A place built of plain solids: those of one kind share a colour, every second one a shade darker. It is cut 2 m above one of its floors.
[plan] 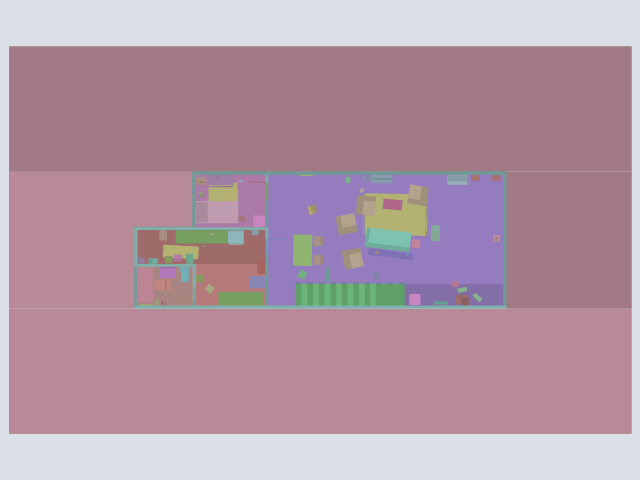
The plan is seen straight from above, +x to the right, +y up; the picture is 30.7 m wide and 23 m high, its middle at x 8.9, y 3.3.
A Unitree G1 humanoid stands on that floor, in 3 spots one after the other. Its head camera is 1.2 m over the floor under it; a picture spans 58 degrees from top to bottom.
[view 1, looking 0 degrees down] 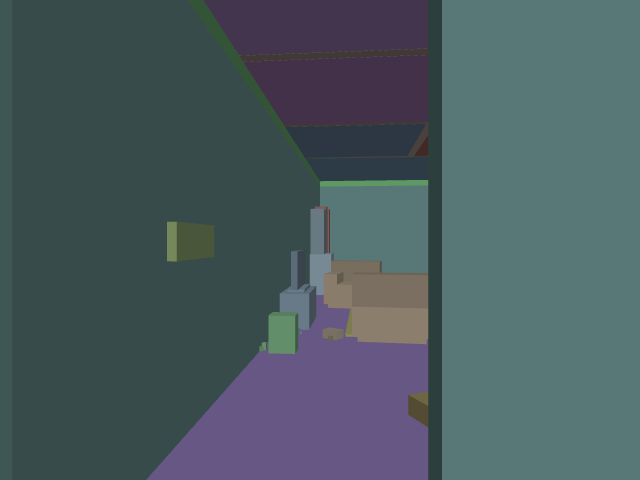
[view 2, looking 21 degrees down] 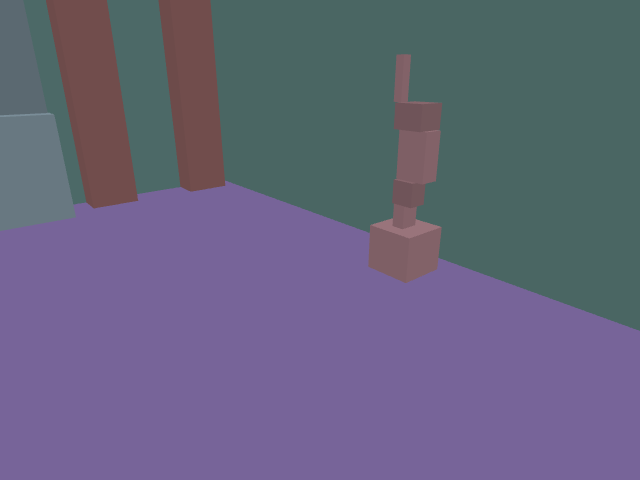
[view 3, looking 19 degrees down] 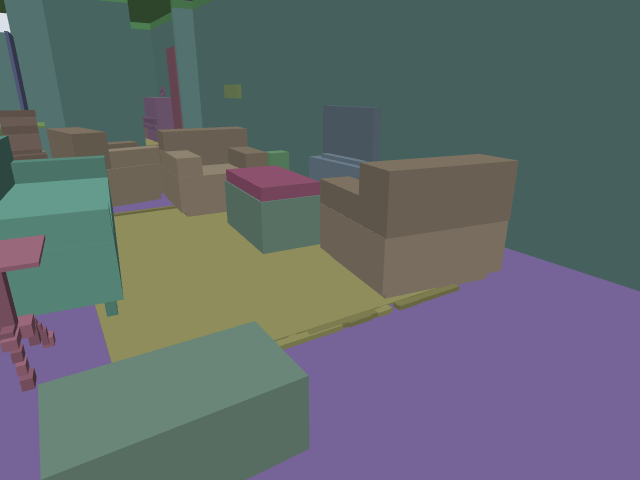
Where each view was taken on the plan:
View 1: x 5.62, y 5.38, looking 5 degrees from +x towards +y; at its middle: tall_cupboard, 9.43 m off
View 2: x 15.26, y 1.73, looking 50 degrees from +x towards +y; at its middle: floor_living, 3.35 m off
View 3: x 15.68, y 3.38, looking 147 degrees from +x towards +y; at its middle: trunk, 3.54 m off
